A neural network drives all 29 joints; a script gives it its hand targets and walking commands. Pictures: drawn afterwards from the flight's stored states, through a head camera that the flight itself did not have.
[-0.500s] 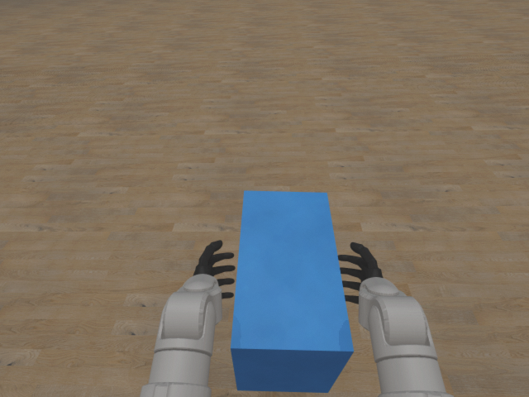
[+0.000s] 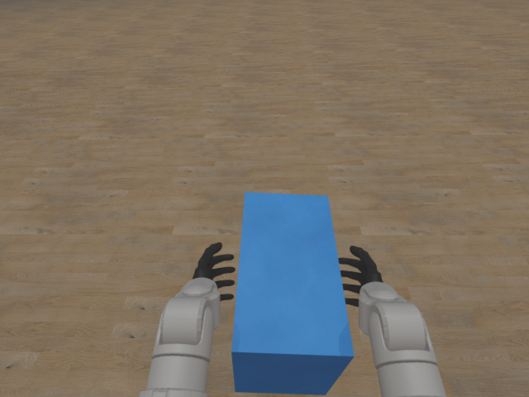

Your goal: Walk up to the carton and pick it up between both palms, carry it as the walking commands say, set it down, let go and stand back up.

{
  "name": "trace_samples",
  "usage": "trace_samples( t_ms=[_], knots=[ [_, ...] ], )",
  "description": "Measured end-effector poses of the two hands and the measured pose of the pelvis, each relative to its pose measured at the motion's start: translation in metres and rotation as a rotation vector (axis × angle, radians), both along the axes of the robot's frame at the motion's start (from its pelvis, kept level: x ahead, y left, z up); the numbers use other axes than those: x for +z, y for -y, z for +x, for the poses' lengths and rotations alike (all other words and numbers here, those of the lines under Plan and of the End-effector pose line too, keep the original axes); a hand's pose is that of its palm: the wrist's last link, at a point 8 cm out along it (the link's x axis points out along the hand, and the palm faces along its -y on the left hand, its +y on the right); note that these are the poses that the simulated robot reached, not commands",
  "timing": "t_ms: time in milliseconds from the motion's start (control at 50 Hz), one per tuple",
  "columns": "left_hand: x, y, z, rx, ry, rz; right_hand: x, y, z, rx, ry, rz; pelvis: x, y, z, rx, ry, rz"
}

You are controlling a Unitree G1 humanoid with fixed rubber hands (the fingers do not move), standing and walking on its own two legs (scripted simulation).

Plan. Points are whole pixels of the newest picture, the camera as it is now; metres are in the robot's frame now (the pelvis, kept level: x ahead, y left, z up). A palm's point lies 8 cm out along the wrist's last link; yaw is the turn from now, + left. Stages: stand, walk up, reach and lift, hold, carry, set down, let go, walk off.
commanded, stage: carry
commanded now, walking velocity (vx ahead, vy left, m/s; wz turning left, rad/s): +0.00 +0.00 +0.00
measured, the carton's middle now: (283, 289) +0.35 +0.01 -0.03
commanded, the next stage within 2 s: none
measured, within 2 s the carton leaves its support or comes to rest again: neither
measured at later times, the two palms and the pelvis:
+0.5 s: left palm (205, 293) +0.29 +0.13 +0.05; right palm (369, 297) +0.29 -0.12 +0.05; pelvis +0.00 +0.00 +0.00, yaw +0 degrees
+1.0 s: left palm (204, 293) +0.29 +0.13 +0.06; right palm (371, 296) +0.29 -0.12 +0.05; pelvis +0.00 +0.00 +0.00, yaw +0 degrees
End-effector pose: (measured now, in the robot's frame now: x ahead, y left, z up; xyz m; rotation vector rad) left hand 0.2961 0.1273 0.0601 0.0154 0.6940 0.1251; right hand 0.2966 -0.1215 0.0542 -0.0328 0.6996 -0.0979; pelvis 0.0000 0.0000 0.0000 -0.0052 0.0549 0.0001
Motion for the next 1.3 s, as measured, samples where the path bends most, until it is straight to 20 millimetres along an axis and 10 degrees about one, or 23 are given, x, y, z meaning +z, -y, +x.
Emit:
trace_samples(
  t_ms=[960,1300],
  knots=[
    [-0.008,0.000,-0.002,-0.005,0.014,0.010,-0.006,0.000,-0.001,0.013,0.010,-0.001,0.000,0.001,0.000,0.001,-0.001,0.001],
    [0.014,-0.016,-0.045,0.066,-0.090,-0.009,0.021,-0.020,-0.029,0.044,-0.102,-0.014,-0.003,-0.001,-0.020,0.037,0.021,-0.021]
  ],
)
